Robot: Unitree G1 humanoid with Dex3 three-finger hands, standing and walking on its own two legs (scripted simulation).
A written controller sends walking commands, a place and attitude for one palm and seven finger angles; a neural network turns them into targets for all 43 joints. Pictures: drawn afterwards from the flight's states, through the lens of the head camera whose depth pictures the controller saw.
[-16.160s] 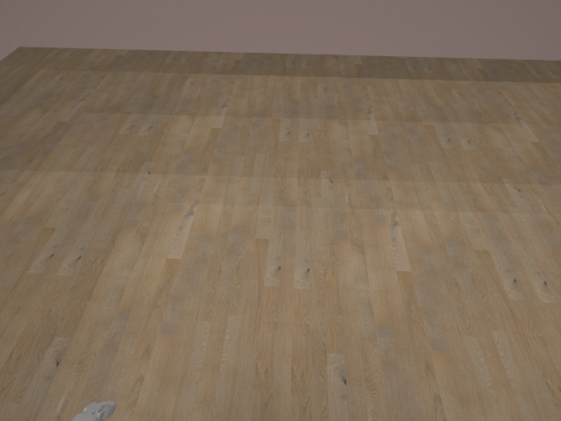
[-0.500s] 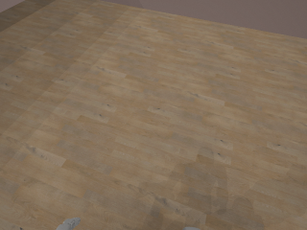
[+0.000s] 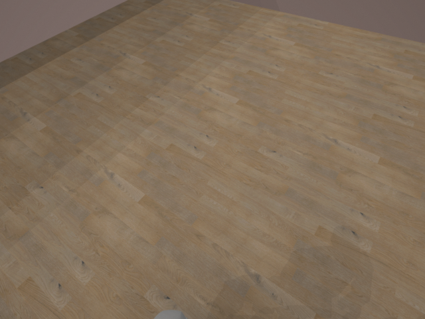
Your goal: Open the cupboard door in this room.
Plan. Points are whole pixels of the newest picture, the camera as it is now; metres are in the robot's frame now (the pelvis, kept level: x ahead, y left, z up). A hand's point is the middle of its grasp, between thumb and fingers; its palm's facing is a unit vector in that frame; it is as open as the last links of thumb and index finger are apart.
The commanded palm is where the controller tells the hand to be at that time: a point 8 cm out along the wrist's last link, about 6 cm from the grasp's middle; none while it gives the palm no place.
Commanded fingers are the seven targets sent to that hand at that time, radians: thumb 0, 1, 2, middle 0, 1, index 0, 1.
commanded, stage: turn or walk to find it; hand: left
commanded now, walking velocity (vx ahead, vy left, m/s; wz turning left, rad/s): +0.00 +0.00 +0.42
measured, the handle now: out of the picture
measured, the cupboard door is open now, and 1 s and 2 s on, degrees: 0 0 0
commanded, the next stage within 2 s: none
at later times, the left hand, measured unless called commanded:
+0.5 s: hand out of the picture +0.03 +0.26 -0.16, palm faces +0.21 -0.94 -0.26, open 7.4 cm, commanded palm none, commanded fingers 0.00 0.90 0.90 -0.20 -0.30 -0.20 -0.30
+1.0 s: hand out of the picture -0.08 +0.17 -0.16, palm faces +0.44 -0.86 -0.26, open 7.3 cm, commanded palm none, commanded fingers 0.00 0.90 0.90 -0.20 -0.30 -0.20 -0.30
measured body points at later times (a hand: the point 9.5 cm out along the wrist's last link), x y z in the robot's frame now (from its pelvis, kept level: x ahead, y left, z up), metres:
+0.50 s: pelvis -0.02 +0.03 +0.00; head +0.00 +0.04 +0.45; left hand +0.02 +0.31 -0.14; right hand +0.09 -0.19 -0.15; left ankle -0.03 +0.14 -0.74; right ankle +0.01 -0.11 -0.69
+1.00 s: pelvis -0.04 -0.02 +0.00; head +0.00 -0.03 +0.45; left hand -0.11 +0.22 -0.14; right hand +0.09 -0.24 -0.16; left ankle -0.15 +0.12 -0.67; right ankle +0.00 -0.10 -0.74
